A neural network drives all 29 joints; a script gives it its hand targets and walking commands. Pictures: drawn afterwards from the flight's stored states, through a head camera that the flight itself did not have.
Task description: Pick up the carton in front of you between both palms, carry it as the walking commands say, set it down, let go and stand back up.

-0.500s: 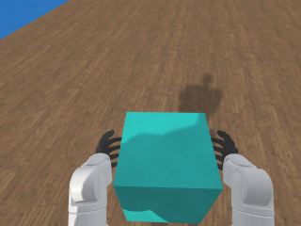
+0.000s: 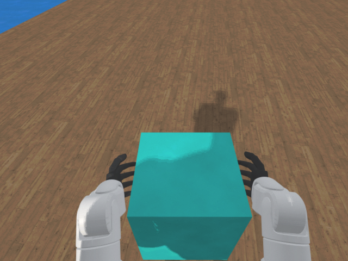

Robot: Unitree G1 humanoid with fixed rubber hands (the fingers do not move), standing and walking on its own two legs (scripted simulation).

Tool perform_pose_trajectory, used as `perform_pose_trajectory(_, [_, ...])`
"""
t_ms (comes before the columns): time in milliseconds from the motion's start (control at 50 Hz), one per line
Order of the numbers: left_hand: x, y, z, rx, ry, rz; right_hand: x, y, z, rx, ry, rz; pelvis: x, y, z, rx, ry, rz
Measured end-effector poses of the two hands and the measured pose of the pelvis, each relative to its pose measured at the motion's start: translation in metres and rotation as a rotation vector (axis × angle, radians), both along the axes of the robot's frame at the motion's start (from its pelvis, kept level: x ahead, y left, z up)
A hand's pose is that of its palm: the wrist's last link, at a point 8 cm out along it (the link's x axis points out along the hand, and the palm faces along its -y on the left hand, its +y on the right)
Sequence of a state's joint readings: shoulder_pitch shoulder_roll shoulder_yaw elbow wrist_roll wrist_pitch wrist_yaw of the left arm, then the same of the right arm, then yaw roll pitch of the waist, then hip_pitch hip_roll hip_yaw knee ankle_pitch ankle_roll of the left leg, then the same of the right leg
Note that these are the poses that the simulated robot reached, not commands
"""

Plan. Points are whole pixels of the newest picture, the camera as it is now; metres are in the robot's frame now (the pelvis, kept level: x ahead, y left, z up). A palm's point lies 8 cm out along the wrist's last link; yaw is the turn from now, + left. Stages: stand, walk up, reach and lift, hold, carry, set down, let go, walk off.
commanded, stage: carry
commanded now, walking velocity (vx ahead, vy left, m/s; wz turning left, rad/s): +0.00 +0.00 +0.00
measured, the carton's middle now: (185, 197) +0.29 +0.01 +0.00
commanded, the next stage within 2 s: hold in 1.64 s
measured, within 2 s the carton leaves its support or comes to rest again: neither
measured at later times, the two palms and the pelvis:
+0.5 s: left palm (128, 196) +0.26 +0.13 +0.06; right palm (268, 201) +0.25 -0.17 +0.06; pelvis +0.00 -0.01 -0.01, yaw -1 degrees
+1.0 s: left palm (131, 208) +0.24 +0.12 +0.03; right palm (270, 214) +0.24 -0.17 +0.03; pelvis -0.05 -0.02 +0.00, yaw -2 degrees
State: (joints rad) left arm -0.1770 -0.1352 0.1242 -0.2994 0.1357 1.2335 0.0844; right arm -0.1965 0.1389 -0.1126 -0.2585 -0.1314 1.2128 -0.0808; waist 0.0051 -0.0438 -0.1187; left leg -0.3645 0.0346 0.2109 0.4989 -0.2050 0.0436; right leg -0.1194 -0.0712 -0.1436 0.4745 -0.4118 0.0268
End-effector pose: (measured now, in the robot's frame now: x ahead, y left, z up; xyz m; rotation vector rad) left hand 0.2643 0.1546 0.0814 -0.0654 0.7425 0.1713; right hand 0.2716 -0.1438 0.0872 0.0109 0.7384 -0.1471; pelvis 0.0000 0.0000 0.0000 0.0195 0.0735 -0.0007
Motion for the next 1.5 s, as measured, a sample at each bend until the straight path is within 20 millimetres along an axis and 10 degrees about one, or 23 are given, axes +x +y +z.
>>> perform_pose_trajectory(320, [0.015,-0.021,-0.003,0.043,-0.012,-0.059,0.000,-0.021,-0.011,0.010,-0.011,-0.037,0.013,-0.008,-0.002,-0.002,-0.002,-0.019])
perform_pose_trajectory(880, [-0.021,-0.028,-0.051,0.108,-0.039,-0.113,-0.035,-0.027,-0.056,-0.069,-0.037,0.013,-0.043,-0.014,-0.003,-0.016,-0.055,-0.026])
perform_pose_trajectory(1500, [-0.036,-0.037,-0.048,0.102,-0.070,-0.102,-0.050,-0.037,-0.053,-0.059,-0.068,0.006,-0.060,-0.024,-0.005,-0.016,-0.051,-0.025])
